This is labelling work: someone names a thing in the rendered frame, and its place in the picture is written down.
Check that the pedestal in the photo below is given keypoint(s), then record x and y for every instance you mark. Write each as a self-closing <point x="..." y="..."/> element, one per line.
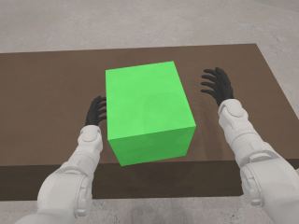
<point x="45" y="97"/>

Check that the carton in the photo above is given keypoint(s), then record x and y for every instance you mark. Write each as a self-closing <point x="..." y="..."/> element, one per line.
<point x="148" y="115"/>

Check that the right robot upper arm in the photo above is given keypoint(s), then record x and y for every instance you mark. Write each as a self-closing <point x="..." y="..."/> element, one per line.
<point x="273" y="186"/>

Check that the robot left hand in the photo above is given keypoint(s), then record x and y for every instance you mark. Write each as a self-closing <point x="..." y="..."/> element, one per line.
<point x="93" y="114"/>

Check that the left robot forearm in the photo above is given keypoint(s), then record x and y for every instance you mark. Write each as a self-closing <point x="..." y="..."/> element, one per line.
<point x="85" y="158"/>

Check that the right robot forearm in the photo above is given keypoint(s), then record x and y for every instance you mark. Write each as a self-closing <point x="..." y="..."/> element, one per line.
<point x="243" y="140"/>

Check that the left robot upper arm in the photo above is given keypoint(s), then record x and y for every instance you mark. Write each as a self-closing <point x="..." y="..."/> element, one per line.
<point x="64" y="198"/>

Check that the robot right hand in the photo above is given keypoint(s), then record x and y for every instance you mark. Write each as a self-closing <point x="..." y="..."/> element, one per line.
<point x="222" y="87"/>

